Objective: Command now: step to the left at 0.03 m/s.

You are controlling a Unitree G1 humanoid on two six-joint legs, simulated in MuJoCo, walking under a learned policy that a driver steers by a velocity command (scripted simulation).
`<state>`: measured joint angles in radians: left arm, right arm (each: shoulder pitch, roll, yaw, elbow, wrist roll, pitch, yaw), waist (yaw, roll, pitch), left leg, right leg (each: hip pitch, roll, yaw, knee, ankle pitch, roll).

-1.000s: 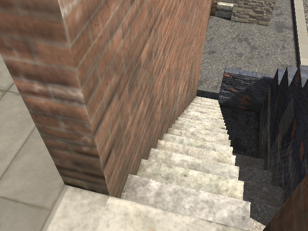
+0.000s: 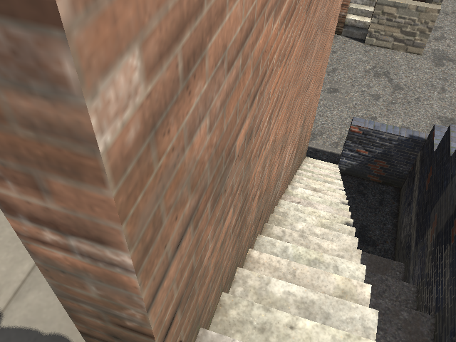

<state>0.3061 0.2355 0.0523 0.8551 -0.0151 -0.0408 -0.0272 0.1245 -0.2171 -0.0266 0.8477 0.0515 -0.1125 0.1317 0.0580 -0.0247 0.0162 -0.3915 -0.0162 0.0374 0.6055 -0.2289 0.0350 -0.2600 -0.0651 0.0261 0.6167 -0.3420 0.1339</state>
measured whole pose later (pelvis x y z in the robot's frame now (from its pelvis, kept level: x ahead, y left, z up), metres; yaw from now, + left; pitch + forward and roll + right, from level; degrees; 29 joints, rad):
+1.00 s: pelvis +0.01 -0.03 +0.00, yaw +0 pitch +0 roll -1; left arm 0.26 0.26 0.04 0.75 -0.02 -0.08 -0.06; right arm 0.13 -0.27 0.01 0.87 0.01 -0.10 0.09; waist 0.02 0.00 0.04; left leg -0.37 0.05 -0.01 0.60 -0.24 -0.02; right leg -0.21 0.01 -0.01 0.56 -0.35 0.01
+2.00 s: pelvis +0.06 -0.13 +0.00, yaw -2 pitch +2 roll -1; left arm 0.17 0.18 0.00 0.77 -0.02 -0.08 -0.10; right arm 0.19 -0.19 0.07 0.87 -0.04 -0.03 0.07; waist 0.00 0.03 0.00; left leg -0.31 0.08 -0.02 0.62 -0.33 -0.06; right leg -0.30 0.10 -0.02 0.58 -0.31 -0.08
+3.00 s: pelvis +0.11 -0.12 +0.01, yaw -4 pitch +1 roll +0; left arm 0.29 0.23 0.05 0.88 0.00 -0.08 0.04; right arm 0.33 -0.24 -0.01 1.00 -0.07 -0.06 0.00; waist -0.01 0.01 -0.01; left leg -0.19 0.07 0.04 0.55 -0.39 0.02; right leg -0.24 0.07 -0.01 0.59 -0.36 -0.05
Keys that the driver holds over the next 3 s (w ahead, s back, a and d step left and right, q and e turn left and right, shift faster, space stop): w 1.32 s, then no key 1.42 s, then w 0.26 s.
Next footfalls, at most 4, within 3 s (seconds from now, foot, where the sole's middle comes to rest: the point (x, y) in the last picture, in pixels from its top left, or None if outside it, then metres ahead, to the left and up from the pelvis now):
1.58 right None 0.10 -0.20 -0.76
1.82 left None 0.10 0.03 -0.76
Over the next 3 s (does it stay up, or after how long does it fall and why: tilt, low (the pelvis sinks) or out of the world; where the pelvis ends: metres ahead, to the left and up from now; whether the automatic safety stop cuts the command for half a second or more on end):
stays up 0.11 -0.12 0.01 its command is cut before an obstacle from the start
